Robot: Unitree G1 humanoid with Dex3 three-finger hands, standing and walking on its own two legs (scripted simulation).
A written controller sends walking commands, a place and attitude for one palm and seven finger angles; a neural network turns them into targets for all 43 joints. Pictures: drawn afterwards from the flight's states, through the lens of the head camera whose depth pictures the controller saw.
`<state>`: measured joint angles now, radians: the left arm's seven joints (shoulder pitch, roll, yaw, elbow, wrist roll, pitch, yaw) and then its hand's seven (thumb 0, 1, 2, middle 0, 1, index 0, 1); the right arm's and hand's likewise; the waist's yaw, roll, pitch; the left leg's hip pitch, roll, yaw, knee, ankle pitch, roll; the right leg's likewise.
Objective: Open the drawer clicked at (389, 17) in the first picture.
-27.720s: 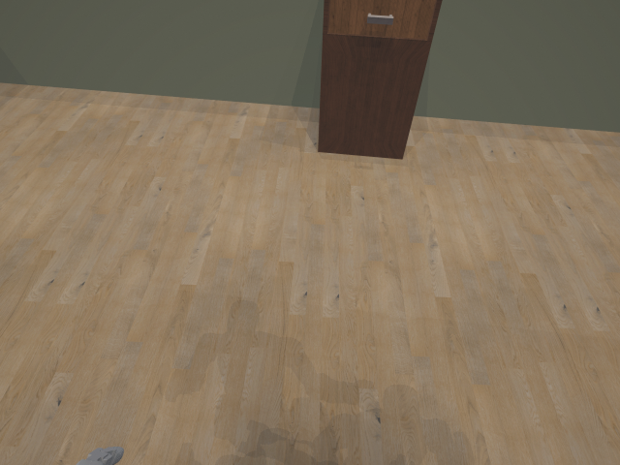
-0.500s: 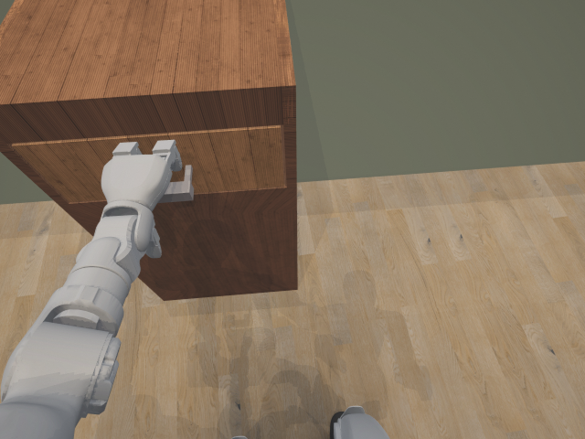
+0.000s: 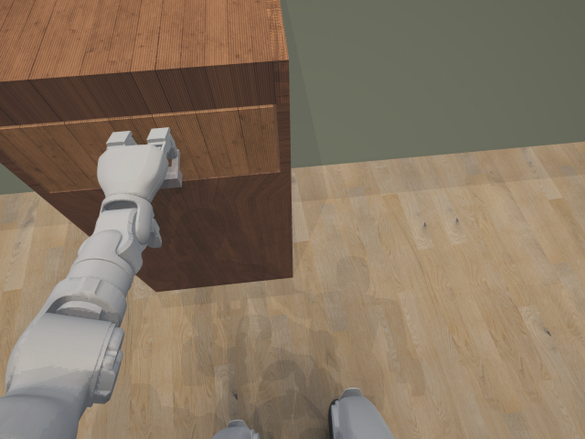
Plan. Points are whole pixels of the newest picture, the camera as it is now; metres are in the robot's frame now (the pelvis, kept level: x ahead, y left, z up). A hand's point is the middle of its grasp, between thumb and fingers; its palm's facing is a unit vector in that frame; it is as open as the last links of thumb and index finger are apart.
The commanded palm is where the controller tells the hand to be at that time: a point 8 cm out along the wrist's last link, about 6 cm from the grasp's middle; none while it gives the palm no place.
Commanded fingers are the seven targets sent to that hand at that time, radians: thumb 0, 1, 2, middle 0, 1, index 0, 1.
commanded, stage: lower the fingers behind the handle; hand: left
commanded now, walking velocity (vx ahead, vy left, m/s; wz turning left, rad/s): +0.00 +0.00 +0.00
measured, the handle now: (148, 168) +0.53 +0.21 -0.01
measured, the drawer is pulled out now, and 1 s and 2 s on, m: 0.00 0.00 0.00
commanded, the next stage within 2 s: lift the fingers back up to retry in 0.82 s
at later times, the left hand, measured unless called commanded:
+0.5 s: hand (151, 192) +0.48 +0.19 -0.01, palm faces +0.00 +0.01 -1.00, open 14.1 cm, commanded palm +0.45 +0.20 +0.02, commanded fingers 0.00 -0.50 0.30 -0.30 -1.20 -0.30 -1.20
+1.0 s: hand (151, 189) +0.48 +0.20 +0.00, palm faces -0.01 +0.02 -1.00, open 13.9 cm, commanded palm +0.45 +0.21 +0.03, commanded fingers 0.00 -0.50 0.30 -0.30 -1.20 -0.30 -1.20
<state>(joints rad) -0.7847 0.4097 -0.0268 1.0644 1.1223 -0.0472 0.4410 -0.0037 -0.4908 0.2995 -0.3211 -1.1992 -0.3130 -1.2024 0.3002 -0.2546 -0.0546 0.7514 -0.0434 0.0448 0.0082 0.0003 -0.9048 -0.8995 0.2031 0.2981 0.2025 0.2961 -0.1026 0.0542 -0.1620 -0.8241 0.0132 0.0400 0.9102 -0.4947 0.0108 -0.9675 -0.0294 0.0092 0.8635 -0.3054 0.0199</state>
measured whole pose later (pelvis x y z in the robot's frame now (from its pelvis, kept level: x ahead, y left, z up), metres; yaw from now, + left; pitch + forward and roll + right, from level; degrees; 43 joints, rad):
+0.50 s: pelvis -0.02 +0.00 -0.02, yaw +1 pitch +25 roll +0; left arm -0.86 0.40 -0.07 1.10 1.12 0.02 0.46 0.00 -0.49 0.30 -0.32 -1.20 -0.25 -1.26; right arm 0.28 -0.27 -0.05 0.74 -0.04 0.04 0.00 0.00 -0.91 -0.90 0.20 0.30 0.20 0.30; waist -0.11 0.04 -0.18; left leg -0.93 0.01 0.03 1.01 -0.52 0.01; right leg -1.07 -0.04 0.00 0.96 -0.32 0.02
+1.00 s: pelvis -0.03 +0.00 -0.03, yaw +1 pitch +26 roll +1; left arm -0.92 0.46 -0.05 1.11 1.10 0.01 0.40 0.00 -0.49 0.30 -0.32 -1.20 -0.27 -1.31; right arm 0.31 -0.28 -0.03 0.73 -0.02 0.02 -0.02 0.00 -0.90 -0.90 0.20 0.30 0.20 0.30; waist -0.13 0.05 -0.16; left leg -1.00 0.01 0.03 1.07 -0.51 0.01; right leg -1.14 -0.04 0.01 1.00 -0.31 0.01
